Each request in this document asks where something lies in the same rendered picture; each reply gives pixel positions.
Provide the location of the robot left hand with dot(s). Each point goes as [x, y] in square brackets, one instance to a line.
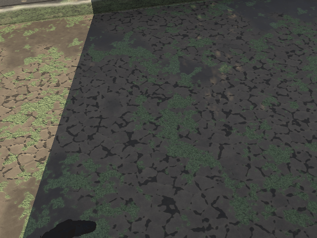
[71, 228]

